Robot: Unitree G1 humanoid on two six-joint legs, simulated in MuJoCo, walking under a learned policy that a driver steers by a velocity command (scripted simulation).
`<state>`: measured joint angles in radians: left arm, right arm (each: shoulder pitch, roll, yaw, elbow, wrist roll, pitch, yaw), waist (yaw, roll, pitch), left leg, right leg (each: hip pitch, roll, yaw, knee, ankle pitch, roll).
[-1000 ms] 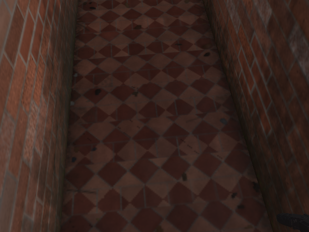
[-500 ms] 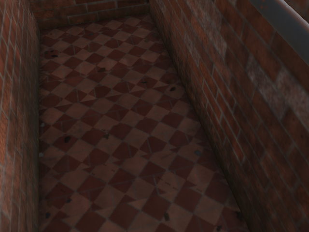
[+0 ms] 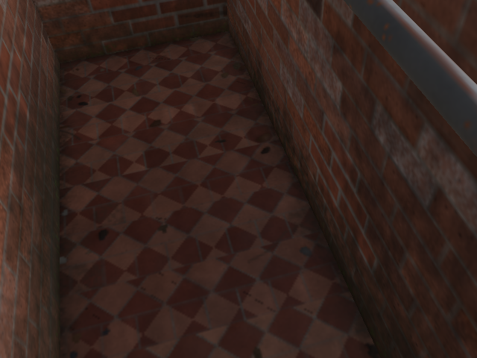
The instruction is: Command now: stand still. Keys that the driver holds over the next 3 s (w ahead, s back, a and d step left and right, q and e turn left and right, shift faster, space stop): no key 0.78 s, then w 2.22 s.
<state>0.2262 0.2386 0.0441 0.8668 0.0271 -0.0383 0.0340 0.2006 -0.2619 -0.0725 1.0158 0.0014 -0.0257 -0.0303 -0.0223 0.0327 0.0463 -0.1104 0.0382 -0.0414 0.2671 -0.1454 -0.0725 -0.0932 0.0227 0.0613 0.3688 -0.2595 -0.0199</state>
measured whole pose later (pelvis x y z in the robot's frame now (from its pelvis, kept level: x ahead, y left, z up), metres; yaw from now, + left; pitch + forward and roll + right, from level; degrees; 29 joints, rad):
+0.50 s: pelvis +0.01 +0.02 +0.00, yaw +0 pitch +0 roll +1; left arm 0.21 0.27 0.03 0.91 0.02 -0.02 0.06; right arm 0.16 -0.26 -0.06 1.10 -0.01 -0.01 -0.03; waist -0.01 -0.01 0.04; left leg -0.10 0.00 -0.03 0.28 -0.17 -0.03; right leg -0.07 -0.01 0.08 0.35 -0.27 0.01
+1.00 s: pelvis +0.00 +0.03 +0.00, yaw +0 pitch -1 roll +1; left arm 0.26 0.22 0.04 1.00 0.01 0.00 0.08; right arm 0.16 -0.22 -0.05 1.15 0.00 0.00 -0.05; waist -0.03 -0.02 0.05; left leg -0.13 0.00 -0.04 0.31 -0.16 -0.02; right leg -0.09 -0.02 0.08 0.36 -0.25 0.02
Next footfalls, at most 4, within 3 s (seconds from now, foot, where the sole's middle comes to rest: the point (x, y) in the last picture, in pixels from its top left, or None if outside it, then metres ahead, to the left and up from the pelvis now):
none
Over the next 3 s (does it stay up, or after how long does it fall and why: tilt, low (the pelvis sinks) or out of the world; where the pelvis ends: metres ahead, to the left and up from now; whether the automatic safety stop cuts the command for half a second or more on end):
stays up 0.04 0.03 0.00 its command is cut before an obstacle after 0.8 s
